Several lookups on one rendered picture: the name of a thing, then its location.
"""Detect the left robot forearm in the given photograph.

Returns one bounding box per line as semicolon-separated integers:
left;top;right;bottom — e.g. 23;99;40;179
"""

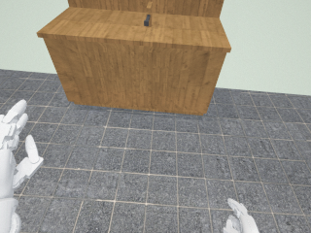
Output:
0;197;21;233

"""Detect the counter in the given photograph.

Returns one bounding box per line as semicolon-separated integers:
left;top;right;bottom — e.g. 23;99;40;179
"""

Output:
36;0;231;116

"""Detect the right robot hand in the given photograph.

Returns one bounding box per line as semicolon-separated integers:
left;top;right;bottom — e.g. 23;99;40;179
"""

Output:
223;198;259;233

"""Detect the tap lever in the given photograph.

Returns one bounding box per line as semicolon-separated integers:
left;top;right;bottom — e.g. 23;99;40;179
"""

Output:
144;15;151;26

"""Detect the left robot hand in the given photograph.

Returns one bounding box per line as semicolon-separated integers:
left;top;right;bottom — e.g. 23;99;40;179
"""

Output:
0;99;44;199

